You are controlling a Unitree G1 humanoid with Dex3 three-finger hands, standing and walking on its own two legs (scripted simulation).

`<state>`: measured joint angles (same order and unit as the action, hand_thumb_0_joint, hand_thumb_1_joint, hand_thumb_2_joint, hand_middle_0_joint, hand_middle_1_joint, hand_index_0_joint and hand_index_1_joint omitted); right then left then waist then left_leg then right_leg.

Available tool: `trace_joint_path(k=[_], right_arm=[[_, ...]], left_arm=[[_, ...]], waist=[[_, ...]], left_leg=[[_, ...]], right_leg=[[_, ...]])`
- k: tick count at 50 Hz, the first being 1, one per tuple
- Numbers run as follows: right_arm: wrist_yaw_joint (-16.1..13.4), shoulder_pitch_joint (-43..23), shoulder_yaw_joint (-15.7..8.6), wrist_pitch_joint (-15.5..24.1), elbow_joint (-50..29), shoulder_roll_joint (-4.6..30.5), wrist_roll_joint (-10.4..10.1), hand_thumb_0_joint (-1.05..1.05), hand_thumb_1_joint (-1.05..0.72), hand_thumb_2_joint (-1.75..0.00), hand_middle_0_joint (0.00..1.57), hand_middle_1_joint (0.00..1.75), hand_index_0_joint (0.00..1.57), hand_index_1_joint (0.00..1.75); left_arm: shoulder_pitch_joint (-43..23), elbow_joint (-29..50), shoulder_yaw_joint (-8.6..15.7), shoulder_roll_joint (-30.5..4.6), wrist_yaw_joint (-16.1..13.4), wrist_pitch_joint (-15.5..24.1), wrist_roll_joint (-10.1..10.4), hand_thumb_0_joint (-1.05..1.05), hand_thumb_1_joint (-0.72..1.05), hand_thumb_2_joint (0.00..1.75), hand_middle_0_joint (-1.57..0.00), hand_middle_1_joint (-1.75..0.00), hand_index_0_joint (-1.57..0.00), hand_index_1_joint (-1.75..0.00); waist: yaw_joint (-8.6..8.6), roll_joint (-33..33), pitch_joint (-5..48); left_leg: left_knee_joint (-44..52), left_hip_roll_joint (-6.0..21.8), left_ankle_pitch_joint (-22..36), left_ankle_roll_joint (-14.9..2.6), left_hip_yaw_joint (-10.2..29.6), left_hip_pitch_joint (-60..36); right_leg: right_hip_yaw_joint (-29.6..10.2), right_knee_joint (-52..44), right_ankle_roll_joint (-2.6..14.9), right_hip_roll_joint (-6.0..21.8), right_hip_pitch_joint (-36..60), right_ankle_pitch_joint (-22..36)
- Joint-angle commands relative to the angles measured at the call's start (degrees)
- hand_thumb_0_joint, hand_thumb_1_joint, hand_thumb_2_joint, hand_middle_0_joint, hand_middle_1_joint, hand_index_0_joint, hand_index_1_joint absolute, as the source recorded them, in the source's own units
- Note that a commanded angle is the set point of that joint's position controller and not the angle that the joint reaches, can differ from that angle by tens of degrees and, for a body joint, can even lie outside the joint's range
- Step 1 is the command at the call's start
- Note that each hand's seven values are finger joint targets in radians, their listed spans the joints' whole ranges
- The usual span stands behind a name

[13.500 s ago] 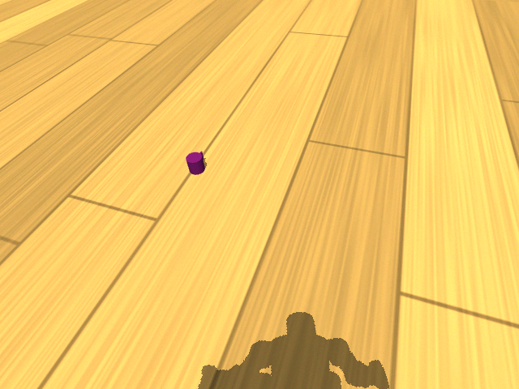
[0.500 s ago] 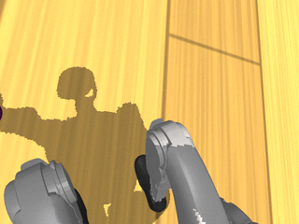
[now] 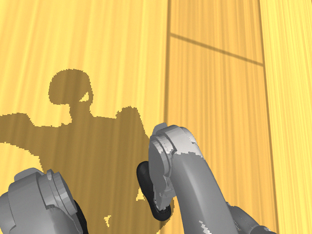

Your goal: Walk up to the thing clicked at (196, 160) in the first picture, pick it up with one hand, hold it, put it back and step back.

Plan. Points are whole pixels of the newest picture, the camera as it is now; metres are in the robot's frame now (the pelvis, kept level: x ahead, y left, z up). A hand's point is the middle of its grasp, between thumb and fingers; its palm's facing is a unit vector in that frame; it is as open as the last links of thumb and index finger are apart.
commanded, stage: close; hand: left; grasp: from above
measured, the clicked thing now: out of the picture +0.47 +0.34 -0.25
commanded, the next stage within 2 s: settle in 1.36 s
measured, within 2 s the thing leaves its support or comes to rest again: leaves its support in 1.92 s
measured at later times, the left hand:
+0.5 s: hand out of the picture +0.44 +0.35 -0.22, palm faces -0.43 -0.14 -0.89, open 12.5 cm
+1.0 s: hand out of the picture +0.44 +0.35 -0.22, palm faces -0.44 -0.14 -0.89, open 12.2 cm
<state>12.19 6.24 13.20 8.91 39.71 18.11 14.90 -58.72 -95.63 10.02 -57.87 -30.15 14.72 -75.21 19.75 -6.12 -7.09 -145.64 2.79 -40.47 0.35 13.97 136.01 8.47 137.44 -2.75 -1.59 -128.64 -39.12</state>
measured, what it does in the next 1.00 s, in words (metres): stands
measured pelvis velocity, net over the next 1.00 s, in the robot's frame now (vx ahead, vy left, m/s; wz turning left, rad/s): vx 0.00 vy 0.00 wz -0.01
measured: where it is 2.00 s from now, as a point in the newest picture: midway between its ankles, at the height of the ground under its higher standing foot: (121, 220)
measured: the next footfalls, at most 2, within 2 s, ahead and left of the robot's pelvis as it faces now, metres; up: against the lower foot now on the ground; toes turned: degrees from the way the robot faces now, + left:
none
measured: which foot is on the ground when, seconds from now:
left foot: down 0.00-1.00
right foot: down 0.00-1.00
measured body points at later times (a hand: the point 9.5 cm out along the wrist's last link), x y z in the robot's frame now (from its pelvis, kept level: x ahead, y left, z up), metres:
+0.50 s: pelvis +0.00 +0.00 +0.00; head +0.26 +0.12 +0.34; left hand +0.46 +0.35 -0.17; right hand +0.06 -0.26 -0.07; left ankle +0.06 +0.13 -0.27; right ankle +0.11 -0.12 -0.27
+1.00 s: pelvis +0.00 +0.00 +0.00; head +0.26 +0.12 +0.34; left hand +0.46 +0.36 -0.17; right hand +0.06 -0.26 -0.07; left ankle +0.06 +0.13 -0.27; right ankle +0.11 -0.12 -0.27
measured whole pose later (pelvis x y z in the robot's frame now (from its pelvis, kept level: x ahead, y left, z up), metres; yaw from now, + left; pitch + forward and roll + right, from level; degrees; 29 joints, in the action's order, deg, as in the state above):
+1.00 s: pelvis +0.00 +0.00 +0.00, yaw -1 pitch +27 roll -13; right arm 12.6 5.7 15.3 11.4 38.3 19.6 15.1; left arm -60.4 -99.4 8.5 -59.7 -32.0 15.4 -75.6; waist 20.2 -6.7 -7.6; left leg -146.6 3.0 -40.2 0.1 14.6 135.7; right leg 8.8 137.7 -3.2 -2.3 -128.3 -38.2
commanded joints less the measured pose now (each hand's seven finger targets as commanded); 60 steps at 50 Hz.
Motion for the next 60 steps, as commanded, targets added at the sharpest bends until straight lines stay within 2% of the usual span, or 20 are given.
trace_joint_path(k=[1, 5, 7, 8, 9, 11, 12, 16, 25, 32, 34, 39, 44, 45, 51, 52, 54, 55, 58, 60], right_arm=[[-0.32, 11.10, -5.17, 0.33, 0.23, 17.76, -0.25, 0.00, -0.89, -0.90, 0.20, 0.30, 0.20, 0.30], [-0.35, 10.28, -4.96, 0.69, 0.33, 18.21, -0.28, 0.00, -0.89, -0.90, 0.20, 0.30, 0.20, 0.30], [-0.30, 10.35, -4.77, 0.66, 0.37, 18.25, -0.10, 0.00, -0.89, -0.90, 0.20, 0.30, 0.20, 0.30], [-0.13, 10.20, -4.61, 0.99, -0.21, 18.09, 0.01, 0.00, -0.89, -0.90, 0.20, 0.30, 0.20, 0.30], [-0.08, 11.03, -4.46, 0.85, 1.14, 18.28, 0.26, 0.00, -0.89, -0.90, 0.20, 0.30, 0.20, 0.30], [-0.20, 10.91, -4.57, 1.04, 0.66, 18.70, 0.02, 0.00, -0.89, -0.90, 0.20, 0.30, 0.20, 0.30], [-0.01, 10.24, -4.12, 1.34, -0.36, 18.37, 0.23, 0.00, -0.89, -0.90, 0.20, 0.30, 0.20, 0.30], [0.01, 10.40, -4.20, 1.74, -0.03, 19.34, 0.20, 0.00, -0.89, -0.90, 0.20, 0.30, 0.20, 0.30], [-0.06, 10.14, -3.97, 2.31, -0.48, 19.40, 0.13, 0.00, -0.89, -0.90, 0.20, 0.30, 0.20, 0.30], [-0.24, 8.79, -3.96, 2.55, -0.98, 19.13, -0.19, 0.00, -0.89, -0.90, 0.20, 0.30, 0.20, 0.30], [-0.16, 9.17, -3.80, 2.61, -1.30, 19.26, -0.41, 0.00, -0.89, -0.90, 0.20, 0.30, 0.20, 0.30], [-0.16, 9.12, -3.76, 2.60, -1.20, 19.51, -0.43, 0.00, -0.89, -0.90, 0.20, 0.30, 0.20, 0.30], [0.08, 9.69, -3.70, 2.89, -1.20, 19.63, -0.30, 0.00, -0.90, -0.90, 0.20, 0.30, 0.20, 0.30], [-0.05, 9.79, -3.78, 2.76, -0.90, 19.63, -0.52, 0.00, -0.89, -0.90, 0.20, 0.30, 0.20, 0.30], [-0.11, 10.35, -3.66, 2.53, -0.81, 19.34, -0.26, 0.00, -0.89, -0.90, 0.20, 0.30, 0.20, 0.30], [-0.05, 9.56, -3.51, 2.82, -1.43, 19.07, -0.44, 0.00, -0.90, -0.90, 0.20, 0.30, 0.20, 0.30], [-0.24, 10.01, -3.57, 2.62, -0.93, 19.78, -0.53, 0.00, -0.89, -0.90, 0.20, 0.30, 0.20, 0.30], [-0.30, 9.03, -3.32, 2.69, -1.70, 19.32, -0.61, 0.00, -0.89, -0.90, 0.20, 0.30, 0.20, 0.30], [-0.15, 10.00, -3.20, 2.48, -1.68, 19.59, -0.20, 0.00, -0.89, -0.90, 0.20, 0.30, 0.20, 0.30], [-0.41, 9.72, -3.09, 2.19, -1.49, 19.41, -0.24, 0.00, -0.89, -0.90, 0.20, 0.30, 0.20, 0.30]], left_arm=[[-14.40, 6.31, 0.17, -14.59, -2.48, 0.61, 0.63, 0.00, -0.37, 0.97, -0.12, -1.09, -0.15, -1.06], [-12.52, 6.35, 1.01, -15.49, -3.49, 0.73, 0.97, 0.00, -0.35, 0.96, -0.14, -1.08, -0.17, -1.05], [-12.69, 5.20, 0.71, -15.30, -4.19, 0.77, 0.43, 0.00, -0.31, 0.97, -0.16, -1.08, -0.19, -1.06], [-13.71, 4.56, -1.54, -12.74, -3.78, 0.52, 0.00, 0.00, -0.31, 0.97, -0.17, -1.09, -0.19, -1.06], [-12.83, 3.11, 0.95, -15.70, -4.17, 0.30, 0.19, 0.00, -0.29, 0.97, -0.18, -1.08, -0.20, -1.06], [-13.63, 4.37, 1.46, -16.36, -4.43, 0.47, 0.54, 0.00, -0.28, 0.99, -0.19, -1.09, -0.21, -1.06], [-13.10, 3.35, -1.04, -13.53, -4.25, 0.15, 0.23, 0.00, -0.27, 0.98, -0.20, -1.08, -0.23, -1.06], [-13.77, 1.65, -0.19, -15.37, -4.25, 0.17, 0.16, 0.00, -0.23, 0.96, -0.22, -1.10, -0.25, -1.07], [-14.55, 3.44, 0.58, -17.03, -4.51, -0.37, 0.50, 0.00, -0.14, 0.96, -0.28, -1.09, -0.31, -1.06], [-13.82, 2.33, -1.38, -14.79, -3.93, -0.39, 0.83, 0.00, -0.13, 0.96, -0.31, -1.07, -0.33, -1.05], [-14.79, 2.26, -1.98, -14.39, -3.87, -0.32, 0.92, 0.00, -0.12, 0.94, -0.31, -1.07, -0.34, -1.04], [-14.59, 2.61, -1.23, -15.78, -3.81, -0.16, 0.80, 0.00, -0.04, 0.95, -0.37, -1.07, -0.40, -1.04], [-15.12, 2.47, -1.66, -15.16, -3.57, -0.31, 0.61, 0.00, -0.01, 0.95, -0.40, -1.07, -0.42, -1.04], [-15.93, 3.76, -0.61, -16.77, -3.84, -0.08, 0.84, 0.00, 0.00, 0.96, -0.40, -1.06, -0.43, -1.03], [-14.83, 2.61, -1.09, -15.71, -3.71, -0.31, 0.97, 0.00, 0.05, 0.97, -0.43, -1.08, -0.46, -1.05], [-15.06, 1.71, -3.26, -12.99, -3.31, -0.30, 1.37, 0.00, 0.06, 0.97, -0.45, -1.07, -0.47, -1.04], [-15.26, 2.45, -1.27, -16.10, -3.41, 0.07, 1.54, 0.00, 0.09, 0.97, -0.46, -1.08, -0.49, -1.05], [-15.76, 2.77, -3.08, -14.30, -3.12, 0.30, 1.60, 0.00, 0.10, 0.96, -0.47, -1.07, -0.50, -1.04], [-15.47, 1.92, -2.34, -14.56, -3.14, 0.36, 1.03, 0.00, 0.14, 0.95, -0.50, -1.07, -0.53, -1.03], [-13.81, 1.57, -1.21, -16.29, -3.51, 0.50, 1.12, 0.00, 0.17, 1.00, -0.53, -1.07, -0.55, -1.05]], waist=[[1.86, 27.10, 36.90], [0.31, 27.86, 37.93], [0.97, 28.45, 37.60], [2.19, 27.12, 35.50], [2.14, 25.77, 35.27], [1.57, 26.85, 35.77], [1.90, 27.42, 35.03], [2.60, 26.18, 32.94], [2.14, 25.10, 35.29], [1.75, 25.99, 34.53], [2.63, 24.87, 33.73], [1.96, 25.76, 33.22], [2.96, 24.92, 32.30], [2.16, 25.76, 34.13], [2.43, 25.70, 34.80], [3.02, 24.19, 33.02], [2.70, 24.72, 33.05], [2.45, 25.16, 32.78], [3.05, 24.45, 32.71], [2.19, 24.58, 34.39]], left_leg=[[13.29, 0.18, 12.01, -1.36, -6.67, -29.04], [14.07, 0.21, 12.42, -0.97, -6.39, -30.34], [14.42, 0.34, 12.56, -0.78, -6.12, -30.50], [13.52, 0.19, 12.50, -1.13, -6.45, -29.03], [13.30, 0.41, 12.19, -1.27, -6.09, -28.28], [13.57, 0.32, 12.60, -1.18, -6.01, -28.67], [13.66, 0.22, 12.82, -1.15, -6.27, -28.97], [14.13, 0.21, 10.17, -1.10, -5.67, -27.91], [13.36, 0.33, 10.17, -1.58, -6.00, -27.08], [13.85, 0.36, 9.92, -1.16, -5.63, -27.70], [13.60, 0.36, 9.38, -1.25, -5.37, -27.21], [14.18, 0.29, 8.96, -1.04, -5.39, -27.31], [13.35, 0.26, 8.57, -1.43, -5.91, -26.46], [13.91, 0.37, 9.17, -1.18, -5.59, -27.20], [13.30, 0.36, 11.15, -1.37, -5.97, -27.40], [12.86, 0.23, 9.74, -1.44, -6.01, -26.03], [13.64, 0.24, 8.93, -1.35, -5.67, -26.04], [14.00, 0.16, 8.10, -1.26, -5.60, -25.59], [13.95, 0.11, 9.09, -1.23, -5.30, -26.49], [13.52, 0.24, 9.92, -1.35, -5.55, -26.75]], right_leg=[[5.49, -12.09, 3.59, -2.61, 18.50, 15.05], [5.90, -11.99, 3.79, -2.84, 18.91, 14.84], [6.19, -11.68, 3.91, -2.88, 18.71, 15.02], [6.05, -11.64, 3.61, -2.90, 17.85, 15.50], [6.26, -11.72, 3.49, -3.02, 18.35, 15.22], [6.11, -11.60, 3.58, -2.81, 18.26, 15.33], [5.87, -11.73, 3.58, -2.87, 18.40, 15.60], [6.60, -11.39, 3.59, -2.75, 16.62, 13.10], [6.00, -12.58, 3.22, -3.05, 18.73, 13.59], [6.25, -12.00, 3.57, -3.09, 17.29, 12.96], [6.30, -11.68, 3.46, -2.93, 17.10, 12.90], [6.38, -11.72, 3.55, -2.91, 16.67, 12.17], [6.16, -12.12, 3.28, -2.95, 16.63, 12.22], [6.17, -12.08, 3.52, -2.98, 17.18, 12.39], [5.92, -12.31, 3.30, -3.12, 18.69, 14.51], [5.98, -12.12, 3.26, -2.95, 17.47, 13.44], [6.36, -12.44, 3.35, -3.01, 17.34, 12.31], [6.13, -12.27, 3.63, -2.91, 17.09, 11.52], [6.64, -11.82, 3.46, -2.82, 17.12, 12.39], [6.19, -12.31, 3.37, -3.08, 18.57, 13.20]])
